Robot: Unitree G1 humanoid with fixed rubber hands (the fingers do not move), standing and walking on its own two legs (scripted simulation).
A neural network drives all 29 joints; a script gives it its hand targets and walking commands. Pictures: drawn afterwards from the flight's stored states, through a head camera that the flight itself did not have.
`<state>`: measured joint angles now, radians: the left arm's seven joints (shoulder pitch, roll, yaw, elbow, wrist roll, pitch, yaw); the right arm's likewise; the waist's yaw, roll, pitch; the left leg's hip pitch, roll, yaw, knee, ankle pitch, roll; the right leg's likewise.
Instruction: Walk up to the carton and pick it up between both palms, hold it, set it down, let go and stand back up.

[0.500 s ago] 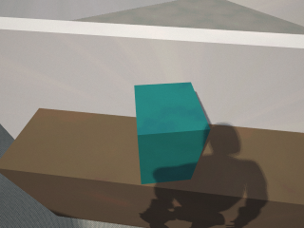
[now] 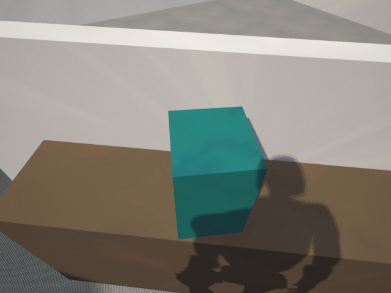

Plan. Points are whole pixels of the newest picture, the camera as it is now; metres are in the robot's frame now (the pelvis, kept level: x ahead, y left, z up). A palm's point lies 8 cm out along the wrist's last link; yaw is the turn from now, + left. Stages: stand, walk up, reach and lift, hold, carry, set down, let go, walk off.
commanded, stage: stand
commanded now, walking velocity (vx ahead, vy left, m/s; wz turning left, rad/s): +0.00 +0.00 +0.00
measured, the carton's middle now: (208, 176) +0.39 -0.01 -0.01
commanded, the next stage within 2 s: none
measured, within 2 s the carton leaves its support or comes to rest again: neither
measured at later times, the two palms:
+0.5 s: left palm out of the picture -0.01 +0.22 -0.15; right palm out of the picture -0.02 -0.22 -0.14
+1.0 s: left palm out of the picture -0.01 +0.22 -0.15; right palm out of the picture -0.02 -0.22 -0.14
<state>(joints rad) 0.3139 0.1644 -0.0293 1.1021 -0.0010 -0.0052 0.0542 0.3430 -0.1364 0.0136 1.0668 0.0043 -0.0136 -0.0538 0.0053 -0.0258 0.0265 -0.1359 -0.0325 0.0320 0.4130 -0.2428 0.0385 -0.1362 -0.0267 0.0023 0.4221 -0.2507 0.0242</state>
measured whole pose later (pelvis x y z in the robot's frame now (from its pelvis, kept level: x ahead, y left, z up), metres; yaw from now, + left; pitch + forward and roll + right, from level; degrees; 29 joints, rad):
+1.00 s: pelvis +0.00 +0.00 +0.00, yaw -1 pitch -2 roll +0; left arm 0.30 0.16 -0.03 1.12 0.00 0.00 0.06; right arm 0.34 -0.13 0.02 1.08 0.01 -0.01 -0.06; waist 0.01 -0.03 0.03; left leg -0.13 -0.02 0.05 0.41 -0.25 0.04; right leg -0.14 -0.02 0.02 0.43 -0.25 0.02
